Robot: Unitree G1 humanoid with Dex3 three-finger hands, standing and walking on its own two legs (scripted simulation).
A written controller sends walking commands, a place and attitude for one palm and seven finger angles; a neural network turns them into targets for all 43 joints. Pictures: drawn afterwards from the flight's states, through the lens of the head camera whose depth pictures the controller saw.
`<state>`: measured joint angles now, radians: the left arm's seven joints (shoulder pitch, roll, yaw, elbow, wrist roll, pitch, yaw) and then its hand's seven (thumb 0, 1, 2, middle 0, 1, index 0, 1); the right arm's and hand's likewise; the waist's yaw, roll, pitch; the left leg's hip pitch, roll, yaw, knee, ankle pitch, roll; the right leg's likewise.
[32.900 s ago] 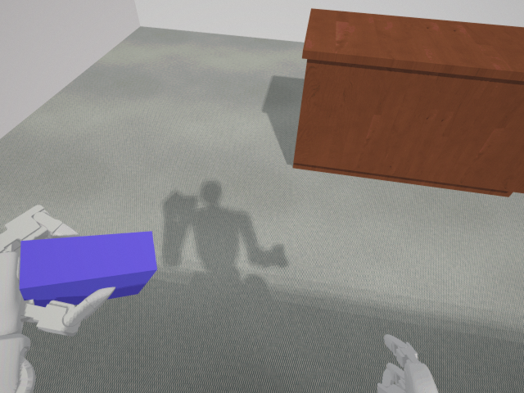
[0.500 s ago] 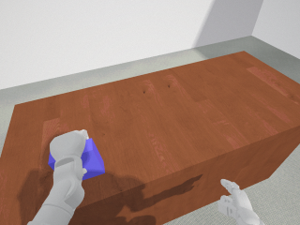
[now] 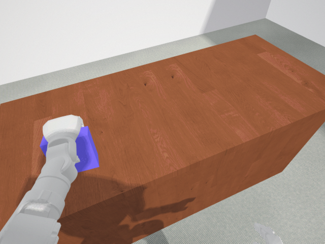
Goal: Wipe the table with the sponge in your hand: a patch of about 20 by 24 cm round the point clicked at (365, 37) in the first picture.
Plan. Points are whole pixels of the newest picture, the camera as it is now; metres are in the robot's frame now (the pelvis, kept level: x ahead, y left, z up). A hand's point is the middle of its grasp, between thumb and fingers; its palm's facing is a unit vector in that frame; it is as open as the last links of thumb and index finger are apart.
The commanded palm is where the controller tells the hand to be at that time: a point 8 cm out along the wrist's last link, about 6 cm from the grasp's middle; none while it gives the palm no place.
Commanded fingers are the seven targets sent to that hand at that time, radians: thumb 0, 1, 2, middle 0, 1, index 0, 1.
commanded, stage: wipe forward along the middle lane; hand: left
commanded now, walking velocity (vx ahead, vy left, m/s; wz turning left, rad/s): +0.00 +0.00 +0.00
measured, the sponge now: (74, 157) +0.34 +0.29 +0.00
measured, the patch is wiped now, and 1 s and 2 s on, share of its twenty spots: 0.95 0.95 0.95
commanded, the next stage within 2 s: slide back across to the first lane in 0.94 s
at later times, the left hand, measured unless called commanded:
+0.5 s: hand (66, 127) +0.41 +0.32 +0.05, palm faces -0.15 +0.00 -0.99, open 9.1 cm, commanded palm +0.40 +0.33 +0.08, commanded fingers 0.00 0.10 1.30 -1.20 -1.60 -1.20 -1.60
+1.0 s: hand (60, 116) +0.46 +0.36 +0.05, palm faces -0.15 -0.01 -0.99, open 9.0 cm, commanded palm +0.45 +0.36 +0.08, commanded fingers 0.00 0.10 1.30 -1.20 -1.60 -1.20 -1.60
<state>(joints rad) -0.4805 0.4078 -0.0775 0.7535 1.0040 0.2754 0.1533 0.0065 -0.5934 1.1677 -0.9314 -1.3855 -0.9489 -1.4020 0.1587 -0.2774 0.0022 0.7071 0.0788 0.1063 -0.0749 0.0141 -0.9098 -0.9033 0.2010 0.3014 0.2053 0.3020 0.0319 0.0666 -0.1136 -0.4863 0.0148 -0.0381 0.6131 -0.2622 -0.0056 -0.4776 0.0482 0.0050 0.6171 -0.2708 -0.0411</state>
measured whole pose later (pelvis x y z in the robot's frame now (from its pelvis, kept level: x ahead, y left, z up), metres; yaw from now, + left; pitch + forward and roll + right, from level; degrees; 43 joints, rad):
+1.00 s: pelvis +0.01 +0.03 -0.01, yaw -2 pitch +17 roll -2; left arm -0.85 0.64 0.05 1.18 1.07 0.14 0.17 0.01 -0.58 1.17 -0.92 -1.39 -0.94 -1.44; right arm 0.28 -0.28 0.00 0.73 0.06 0.08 -0.04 0.01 -0.91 -0.90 0.20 0.30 0.21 0.30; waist -0.08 0.05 -0.14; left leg -0.72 0.02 -0.03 0.74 -0.31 0.01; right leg -0.67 0.06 0.02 0.65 -0.27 0.00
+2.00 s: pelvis +0.04 +0.05 +0.00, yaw -1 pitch +12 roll -3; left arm -0.51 0.65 0.12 0.87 1.03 0.09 0.16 -0.01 -0.45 1.10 -0.81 -1.48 -0.84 -1.55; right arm 0.22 -0.28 -0.02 0.69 0.07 0.14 -0.01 0.01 -0.91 -0.90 0.20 0.30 0.21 0.30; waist -0.01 0.04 -0.12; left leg -0.53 0.00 -0.03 0.65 -0.33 0.04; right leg -0.46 0.03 0.02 0.54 -0.28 0.01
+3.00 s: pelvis +0.05 +0.06 +0.01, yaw +0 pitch +6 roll -2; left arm -0.08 0.49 0.00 0.31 0.96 0.30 0.18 0.01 -0.40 1.08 -0.76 -1.54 -0.81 -1.58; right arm 0.11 -0.26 0.01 0.64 0.07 0.10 -0.02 0.01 -0.91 -0.90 0.20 0.30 0.21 0.30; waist 0.06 0.07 -0.10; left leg -0.36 -0.03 -0.03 0.58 -0.33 0.05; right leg -0.30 0.00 0.02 0.49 -0.30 0.02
